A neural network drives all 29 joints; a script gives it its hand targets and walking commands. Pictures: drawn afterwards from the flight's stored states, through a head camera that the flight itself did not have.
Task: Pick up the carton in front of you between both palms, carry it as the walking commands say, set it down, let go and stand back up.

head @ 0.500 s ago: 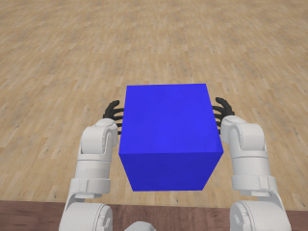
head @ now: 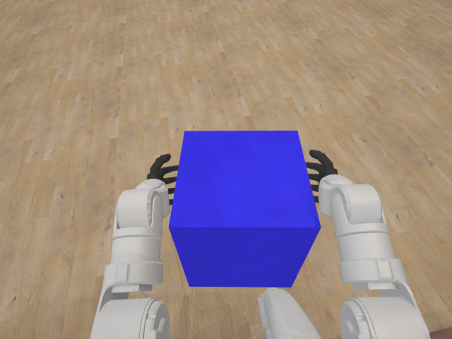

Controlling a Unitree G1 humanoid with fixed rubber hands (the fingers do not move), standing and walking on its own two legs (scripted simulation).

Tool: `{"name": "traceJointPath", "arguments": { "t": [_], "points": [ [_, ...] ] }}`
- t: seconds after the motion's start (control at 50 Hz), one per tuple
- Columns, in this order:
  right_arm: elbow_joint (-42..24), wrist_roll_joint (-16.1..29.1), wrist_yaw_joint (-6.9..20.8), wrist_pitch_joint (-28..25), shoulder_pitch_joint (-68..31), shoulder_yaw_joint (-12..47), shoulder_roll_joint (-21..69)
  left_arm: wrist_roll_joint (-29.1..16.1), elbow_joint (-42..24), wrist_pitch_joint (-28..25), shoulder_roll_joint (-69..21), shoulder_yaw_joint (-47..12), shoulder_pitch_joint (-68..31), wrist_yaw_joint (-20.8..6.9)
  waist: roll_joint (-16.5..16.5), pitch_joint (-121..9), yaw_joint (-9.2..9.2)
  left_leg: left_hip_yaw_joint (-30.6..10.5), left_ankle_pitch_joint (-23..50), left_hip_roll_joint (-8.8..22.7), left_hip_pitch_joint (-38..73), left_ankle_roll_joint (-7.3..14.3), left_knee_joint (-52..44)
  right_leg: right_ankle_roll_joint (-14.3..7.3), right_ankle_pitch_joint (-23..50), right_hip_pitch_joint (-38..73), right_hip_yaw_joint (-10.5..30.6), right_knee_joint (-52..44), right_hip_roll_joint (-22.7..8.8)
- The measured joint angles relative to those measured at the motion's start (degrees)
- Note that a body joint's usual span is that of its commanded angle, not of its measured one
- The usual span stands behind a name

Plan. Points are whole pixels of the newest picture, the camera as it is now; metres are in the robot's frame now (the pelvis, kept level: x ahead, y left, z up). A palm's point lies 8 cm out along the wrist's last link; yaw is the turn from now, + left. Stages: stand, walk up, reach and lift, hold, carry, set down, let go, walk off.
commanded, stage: carry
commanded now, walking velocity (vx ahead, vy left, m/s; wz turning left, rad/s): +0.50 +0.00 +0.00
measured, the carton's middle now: (240, 212) +0.33 -0.04 +0.00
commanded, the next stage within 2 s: none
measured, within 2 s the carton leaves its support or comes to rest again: neither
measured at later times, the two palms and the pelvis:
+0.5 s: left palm (161, 130) +0.72 +0.16 -0.11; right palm (254, 116) +0.74 -0.14 -0.11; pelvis +0.40 -0.02 -0.15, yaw +0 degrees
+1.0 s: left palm (160, 58) +1.03 +0.16 -0.04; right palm (241, 49) +1.02 -0.14 -0.03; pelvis +0.72 +0.01 -0.11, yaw -1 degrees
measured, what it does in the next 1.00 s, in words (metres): goes down: right foot 0.18 m lower, then left foot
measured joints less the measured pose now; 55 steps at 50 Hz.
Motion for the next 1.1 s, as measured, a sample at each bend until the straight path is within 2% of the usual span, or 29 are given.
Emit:
{"name": "traceJointPath", "arguments": {
  "t": [0.04, 0.1, 0.16, 0.2, 0.22, 0.24, 0.26, 0.28, 0.3, 0.32, 0.36, 0.42, 0.5, 0.56, 0.62, 0.64, 0.68, 0.72, 0.76, 0.84, 0.92, 0.96, 1.04, 1.1],
  "points": [
    [0.6, 0.9, -0.6, -0.4, -0.6, 1.0, -0.1, 0.0, -1.8, 0.1, 0.1, 0.2, 1.3, 0.0, -0.4, 0.6, -0.65, -0.4, -4.6, -0.4, 1.1, -0.1, 3.2, -0.3, 13.0, -2.1, 0.4, -7.4, -0.9],
    [-0.4, 1.7, -1.0, -1.1, -1.4, 2.2, 0.0, -0.4, -5.7, 0.4, 0.6, 0.5, 2.5, 0.0, -2.0, 1.4, -1.06, -1.2, -12.5, -1.1, 3.8, -0.5, 8.4, -0.1, 34.1, -0.8, 0.3, -25.2, -1.3],
    [-2.3, 1.9, -1.0, -1.2, -2.1, 2.0, 0.6, -0.4, -9.7, 1.1, 0.9, 0.2, 3.4, 0.0, -3.5, 0.3, -0.31, -1.2, -21.4, -1.8, 7.6, -0.6, 13.9, -0.5, 45.1, 4.3, -1.8, -40.5, -0.9],
    [-3.3, 1.6, -0.9, -0.8, -2.1, 1.4, 0.9, -0.4, -10.5, 1.3, 0.9, -0.1, 3.4, 0.0, -4.4, -1.1, 1.06, 0.1, -18.4, -2.3, 9.6, -1.2, 20.8, -1.5, 49.5, 10.1, -3.8, -49.3, -1.0],
    [-3.5, 1.3, -0.7, -0.6, -1.8, 1.1, 1.1, -0.4, -10.5, 1.5, 1.0, -0.3, 3.5, 0.0, -4.9, -1.9, 2.24, 1.0, -18.0, -2.5, 10.4, -2.5, 26.5, -1.8, 49.6, 14.0, -4.9, -53.0, -1.0],
    [-3.6, 0.9, -0.4, -0.3, -1.6, 0.8, 1.0, -0.3, -10.0, 1.4, 0.7, -0.5, 3.4, 0.0, -3.9, -3.0, 3.38, 1.2, -17.0, -1.9, 10.1, -3.6, 33.3, -2.6, 39.6, 17.5, -5.4, -53.2, -0.2],
    [-3.7, 0.8, -0.1, -0.1, -1.9, 0.1, 0.6, -0.1, -8.9, 1.3, 0.7, -0.9, 2.3, 0.0, -2.6, -3.6, 4.31, 0.4, -17.0, -1.2, 7.7, -4.6, 40.7, -3.1, 25.7, 18.5, -5.5, -51.3, 1.1],
    [-3.6, 0.7, -0.1, -0.1, -2.4, -0.5, 0.0, -0.3, -7.1, 0.8, 0.8, -1.5, 0.4, 0.3, -1.3, -3.5, 5.53, -1.0, -16.1, -0.1, 3.8, -5.2, 46.7, -3.2, 16.2, 17.3, -5.9, -47.7, 2.4],
    [-3.6, 0.7, 0.0, 0.0, -2.6, -1.2, -0.5, -0.5, -5.1, 0.4, 0.9, -2.2, -1.2, 0.7, -0.5, -2.9, 6.82, -2.6, -14.7, 0.9, -0.7, -5.4, 50.5, -2.9, 13.2, 15.5, -6.5, -44.0, 3.2],
    [-3.7, 0.5, 0.1, 0.3, -2.3, -1.6, -0.7, -0.8, -3.7, 0.3, 1.1, -2.8, -1.9, 0.9, -0.3, -2.1, 7.97, -3.9, -11.9, 1.9, -5.1, -5.5, 51.0, -3.5, 11.9, 14.4, -7.1, -41.0, 3.7],
    [-4.6, -0.1, 0.2, 1.1, -1.0, -2.5, 0.1, -2.1, -3.1, 0.4, 1.5, -3.6, -1.1, 1.4, 0.0, -0.3, 9.68, -5.7, -4.7, 4.6, -12.8, -5.9, 45.5, -4.0, 8.6, 14.4, -7.7, -37.4, 4.2],
    [-7.6, -1.5, 0.4, 1.5, 1.7, -4.0, 2.0, -4.1, -4.4, -0.3, 1.4, -4.3, 1.2, 2.2, 0.9, 2.3, 11.73, -6.1, 1.0, 8.5, -21.5, -7.1, 32.1, -3.8, 3.7, 16.5, -8.0, -35.2, 4.4],
    [-11.7, -3.1, 0.7, -0.1, 5.8, -5.0, 4.1, -5.1, -5.4, -2.6, 0.6, -4.5, 3.2, 2.6, 1.3, 4.1, 13.32, -5.4, 11.4, 11.2, -26.6, -7.0, 14.6, -2.5, -1.3, 21.5, -7.5, -35.3, 4.0],
    [-13.7, -3.8, 1.1, -1.7, 8.4, -5.2, 5.1, -5.6, -5.7, -4.2, 0.2, -4.9, 4.2, 2.6, 0.7, 3.4, 13.12, -3.8, 19.4, 10.8, -23.7, -6.4, -1.5, -1.1, -4.7, 26.7, -7.1, -37.2, 3.3],
    [-14.1, -4.2, 1.3, -3.0, 9.5, -4.8, 5.4, -5.5, -6.3, -5.0, 0.2, -5.2, 5.1, 2.4, 0.2, 1.4, 11.38, 0.4, 28.4, 9.2, -14.8, -5.7, -17.8, 0.5, -8.8, 31.4, -6.7, -35.9, 2.2],
    [-13.8, -4.3, 1.3, -3.5, 9.2, -4.7, 5.5, -5.3, -6.3, -5.2, 0.7, -5.3, 4.8, 2.3, -0.2, 0.8, 10.67, 1.3, 30.2, 8.9, -12.8, -5.2, -19.0, 1.0, -9.7, 31.4, -6.4, -32.3, 1.6],
    [-12.5, -4.6, 1.3, -4.7, 7.8, -4.4, 5.5, -5.6, -5.8, -5.4, 2.1, -5.4, 3.2, 2.0, -1.7, 0.7, 9.48, 2.3, 21.1, 7.9, -11.6, -4.2, -16.2, 2.1, -9.9, 27.4, -3.8, -20.1, 1.0],
    [-11.7, -4.7, 1.3, -4.6, 7.0, -3.7, 5.1, -5.4, -5.4, -4.9, 2.5, -5.4, 2.5, 1.8, -1.4, 1.0, 8.84, 2.9, 20.9, 8.0, -9.6, -3.7, -17.1, 2.3, -8.8, 22.1, -2.7, -9.9, 1.6],
    [-11.9, -4.5, 1.3, -3.4, 7.3, -3.8, 4.9, -4.7, -5.6, -3.7, 1.9, -5.1, 2.7, 1.6, -0.1, 0.6, 8.35, 2.9, 22.4, 8.7, -5.9, -4.0, -21.4, 2.3, -5.7, 17.9, -3.9, -8.0, 1.3],
    [-14.2, -3.9, 1.4, -1.0, 8.8, -4.6, 4.9, -2.8, -7.3, -1.7, -0.2, -4.6, 3.7, 1.2, 1.5, -0.7, 7.37, 2.5, 22.9, 9.9, 1.8, -4.4, -30.0, 3.0, -0.5, 13.1, -5.7, -17.6, 0.1],
    [-17.0, -4.2, 2.3, 0.4, 11.0, -5.4, 5.8, -1.1, -11.2, -0.4, -2.1, -4.8, 6.9, 1.0, 1.0, -2.9, 6.91, 2.0, 21.0, 10.1, 8.4, -5.2, -34.2, 4.1, 4.1, 11.1, -6.6, -28.2, -1.0],
    [-18.7, -4.1, 3.7, 1.3, 12.6, -5.2, 6.6, -0.5, -13.8, 0.4, -2.9, -4.8, 9.5, 0.8, 0.5, -4.3, 6.99, 2.0, 19.2, 9.9, 11.6, -5.8, -35.2, 4.3, 7.1, 11.1, -7.5, -33.1, -1.5],
    [-23.2, -5.5, 4.4, 3.2, 17.1, -3.9, 8.7, 0.2, -20.0, 2.9, -4.2, -4.6, 15.1, 0.1, -0.3, -7.0, 7.38, 2.1, 14.8, 9.3, 17.8, -7.1, -36.1, 3.8, 13.4, 13.2, -10.0, -42.4, -1.8],
    [-26.7, -6.5, 4.7, 5.1, 20.2, -1.5, 8.5, 1.0, -23.8, 4.7, -5.5, -4.7, 18.3, -0.4, 0.0, -8.3, 7.57, 1.5, 8.8, 9.4, 20.8, -8.6, -31.8, 2.8, 15.0, 17.8, -12.6, -49.0, -1.3]
  ]
}}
